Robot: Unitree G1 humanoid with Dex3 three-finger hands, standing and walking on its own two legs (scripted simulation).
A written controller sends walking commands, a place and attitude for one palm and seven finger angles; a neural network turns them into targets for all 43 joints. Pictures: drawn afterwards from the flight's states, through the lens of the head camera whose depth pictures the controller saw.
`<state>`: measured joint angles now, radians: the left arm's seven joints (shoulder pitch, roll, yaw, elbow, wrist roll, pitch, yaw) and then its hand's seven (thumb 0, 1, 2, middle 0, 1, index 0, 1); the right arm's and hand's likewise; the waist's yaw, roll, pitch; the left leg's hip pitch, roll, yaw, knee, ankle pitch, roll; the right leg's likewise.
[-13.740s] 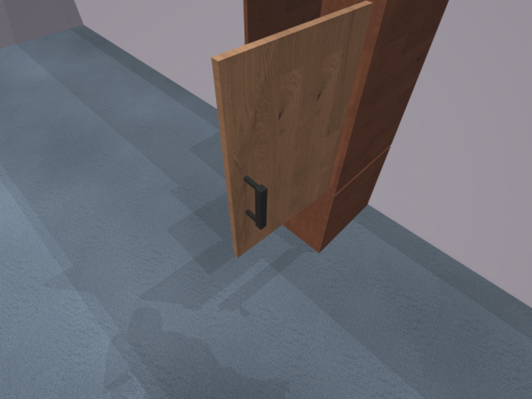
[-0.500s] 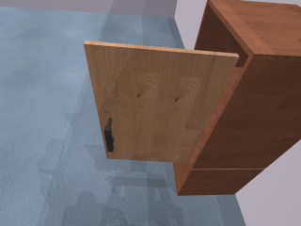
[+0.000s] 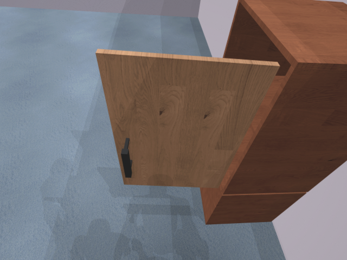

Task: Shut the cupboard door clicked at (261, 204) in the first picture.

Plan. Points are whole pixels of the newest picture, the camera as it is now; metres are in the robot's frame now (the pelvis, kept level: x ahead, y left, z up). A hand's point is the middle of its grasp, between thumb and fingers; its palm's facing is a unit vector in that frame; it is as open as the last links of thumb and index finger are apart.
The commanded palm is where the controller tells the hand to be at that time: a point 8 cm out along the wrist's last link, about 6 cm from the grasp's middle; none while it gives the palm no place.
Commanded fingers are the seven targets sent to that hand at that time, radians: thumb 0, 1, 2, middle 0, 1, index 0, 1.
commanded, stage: look again from close up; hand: left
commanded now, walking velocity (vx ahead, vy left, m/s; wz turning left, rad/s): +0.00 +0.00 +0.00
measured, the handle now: (127, 158) +0.43 +0.17 -0.11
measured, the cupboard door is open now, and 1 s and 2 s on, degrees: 86 86 86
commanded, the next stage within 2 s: raise the hand and make a fist in 0.50 s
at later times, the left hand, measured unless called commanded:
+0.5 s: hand out of the picture -0.02 +0.16 -0.18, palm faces +0.00 -0.99 -0.14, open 7.4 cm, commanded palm none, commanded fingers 0.00 0.90 0.90 -0.20 -0.30 -0.20 -0.30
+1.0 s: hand (120, 257) +0.15 +0.13 -0.09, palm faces +0.04 -1.00 +0.03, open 6.3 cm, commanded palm +0.11 +0.20 -0.08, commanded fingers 0.00 0.90 0.90 -0.57 -0.70 -0.57 -0.70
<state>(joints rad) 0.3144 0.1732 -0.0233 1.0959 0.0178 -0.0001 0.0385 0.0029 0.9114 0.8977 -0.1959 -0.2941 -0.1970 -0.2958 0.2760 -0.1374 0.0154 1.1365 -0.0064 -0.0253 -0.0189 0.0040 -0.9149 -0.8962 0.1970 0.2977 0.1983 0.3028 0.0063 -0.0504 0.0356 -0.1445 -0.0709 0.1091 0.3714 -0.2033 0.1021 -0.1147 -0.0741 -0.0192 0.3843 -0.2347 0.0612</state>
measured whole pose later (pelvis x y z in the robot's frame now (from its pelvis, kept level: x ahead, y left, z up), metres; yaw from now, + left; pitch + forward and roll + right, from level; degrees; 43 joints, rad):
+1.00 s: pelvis -0.03 -0.05 -0.11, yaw +4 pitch +13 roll +1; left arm 0.43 0.18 0.09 0.19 -0.24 -0.56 -0.29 0.01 0.91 0.90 -0.39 -0.51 -0.39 -0.51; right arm 0.17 -0.28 -0.08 0.52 0.02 -0.26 0.02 0.01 -0.91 -0.90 0.20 0.30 0.20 0.30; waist 0.00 -0.06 -0.17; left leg -0.92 -0.03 0.05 1.21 -0.52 0.05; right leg -0.91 0.02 -0.08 1.22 -0.54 -0.08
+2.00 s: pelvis -0.03 -0.01 -0.12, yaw +4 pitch +19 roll -5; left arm 0.41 0.25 0.10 -0.03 -0.26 -0.45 -0.24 0.02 0.90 0.90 -1.26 -1.46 -1.26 -1.46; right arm 0.20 -0.22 0.03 0.46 0.02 -0.17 -0.02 0.01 -0.90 -0.90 0.20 0.30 0.20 0.30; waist 0.03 0.03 -0.18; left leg -1.07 -0.03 0.01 1.31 -0.56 0.09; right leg -1.01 0.02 -0.12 1.23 -0.54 -0.02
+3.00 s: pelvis -0.02 -0.04 -0.13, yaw +4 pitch +20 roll -3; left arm 0.17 0.24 0.09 0.14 -0.23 -0.42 -0.20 0.02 0.90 0.90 -1.30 -1.49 -1.30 -1.50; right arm 0.21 -0.24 0.01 0.52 0.03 -0.13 -0.02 0.01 -0.91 -0.90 0.20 0.30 0.20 0.30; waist 0.00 0.03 -0.20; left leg -1.11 -0.01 0.00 1.32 -0.57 0.06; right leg -1.06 0.03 -0.13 1.27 -0.56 -0.06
